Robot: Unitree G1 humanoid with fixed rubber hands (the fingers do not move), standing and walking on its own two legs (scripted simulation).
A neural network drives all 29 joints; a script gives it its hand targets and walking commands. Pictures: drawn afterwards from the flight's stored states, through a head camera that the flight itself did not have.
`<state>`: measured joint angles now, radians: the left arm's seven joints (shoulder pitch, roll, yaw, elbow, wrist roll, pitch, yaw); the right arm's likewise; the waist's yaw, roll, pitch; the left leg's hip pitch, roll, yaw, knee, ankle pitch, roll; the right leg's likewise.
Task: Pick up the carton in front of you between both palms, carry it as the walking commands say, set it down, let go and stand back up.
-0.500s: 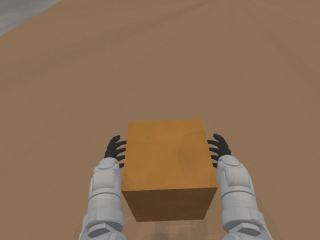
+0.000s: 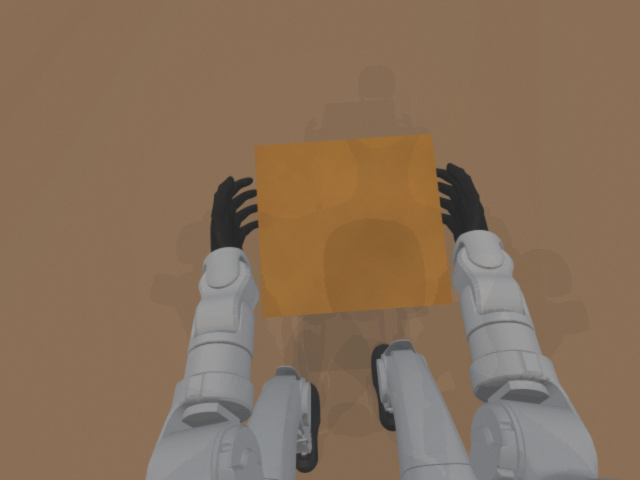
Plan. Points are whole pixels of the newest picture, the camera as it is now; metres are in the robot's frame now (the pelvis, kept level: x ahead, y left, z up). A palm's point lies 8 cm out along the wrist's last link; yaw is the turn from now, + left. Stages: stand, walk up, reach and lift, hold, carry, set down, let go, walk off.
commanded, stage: set down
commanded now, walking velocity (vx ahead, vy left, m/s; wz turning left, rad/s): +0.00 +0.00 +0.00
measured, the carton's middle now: (343, 240) +0.41 -0.04 -0.15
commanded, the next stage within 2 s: none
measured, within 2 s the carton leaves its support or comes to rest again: neither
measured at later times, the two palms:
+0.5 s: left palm (270, 232) +0.45 +0.08 -0.21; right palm (450, 219) +0.44 -0.22 -0.23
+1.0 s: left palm (292, 232) +0.49 +0.06 -0.37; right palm (438, 224) +0.48 -0.24 -0.38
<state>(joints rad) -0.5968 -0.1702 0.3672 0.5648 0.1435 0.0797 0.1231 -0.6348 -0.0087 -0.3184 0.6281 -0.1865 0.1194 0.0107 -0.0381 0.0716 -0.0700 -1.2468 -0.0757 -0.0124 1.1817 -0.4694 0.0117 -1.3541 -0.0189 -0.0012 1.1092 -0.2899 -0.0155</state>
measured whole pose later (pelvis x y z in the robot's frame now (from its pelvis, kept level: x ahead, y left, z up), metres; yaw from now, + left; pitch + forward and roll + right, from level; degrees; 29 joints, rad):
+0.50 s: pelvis -0.02 -0.01 -0.13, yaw +2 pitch +43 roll +5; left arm -0.92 -0.12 0.48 0.63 0.14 0.19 0.14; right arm -0.98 -0.10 -0.37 0.71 -0.21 0.26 0.02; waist -0.05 0.07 -0.11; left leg -1.80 -0.12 0.01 1.67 -0.61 -0.02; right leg -1.95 -0.01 0.03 1.60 -0.40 -0.03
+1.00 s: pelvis -0.04 +0.00 -0.23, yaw +2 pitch +43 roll +6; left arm -1.26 0.00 0.45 0.77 0.08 0.21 0.21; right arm -1.33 -0.28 -0.29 0.89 -0.13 0.27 0.01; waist -0.07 0.09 0.15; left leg -2.10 -0.16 0.03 2.02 -0.68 -0.03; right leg -2.27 0.02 0.07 1.93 -0.41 -0.01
